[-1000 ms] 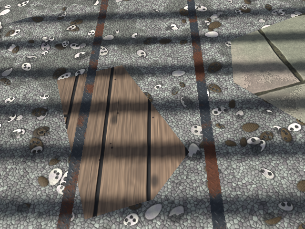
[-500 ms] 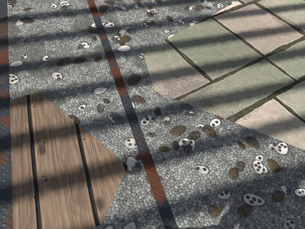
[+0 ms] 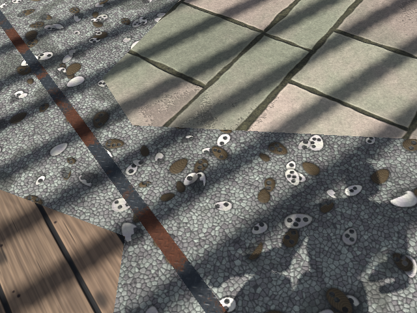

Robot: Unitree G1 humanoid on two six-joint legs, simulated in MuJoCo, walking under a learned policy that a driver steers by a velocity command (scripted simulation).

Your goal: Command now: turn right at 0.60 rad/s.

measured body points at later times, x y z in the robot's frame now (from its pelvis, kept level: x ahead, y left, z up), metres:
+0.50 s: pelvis +0.03 +0.04 +0.00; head +0.05 +0.06 +0.45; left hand +0.21 +0.28 -0.12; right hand +0.05 -0.26 -0.09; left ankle +0.03 +0.13 -0.75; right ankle -0.01 -0.09 -0.66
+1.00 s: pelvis +0.18 -0.13 -0.01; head +0.20 -0.17 +0.44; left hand +0.43 +0.02 -0.11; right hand +0.09 -0.40 -0.14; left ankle +0.22 +0.03 -0.66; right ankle +0.15 -0.18 -0.74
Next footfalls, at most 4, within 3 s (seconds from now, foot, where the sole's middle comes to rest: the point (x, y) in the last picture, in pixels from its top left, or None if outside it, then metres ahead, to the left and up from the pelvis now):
0.30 left None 0.07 0.12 -0.78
0.84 right None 0.19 -0.20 -0.78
1.36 left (336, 278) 0.55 -0.32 -0.78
1.86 right None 0.55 -0.65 -0.78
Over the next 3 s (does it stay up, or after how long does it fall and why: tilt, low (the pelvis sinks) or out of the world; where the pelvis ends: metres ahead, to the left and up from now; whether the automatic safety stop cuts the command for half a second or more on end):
stays up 0.94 -0.94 -0.02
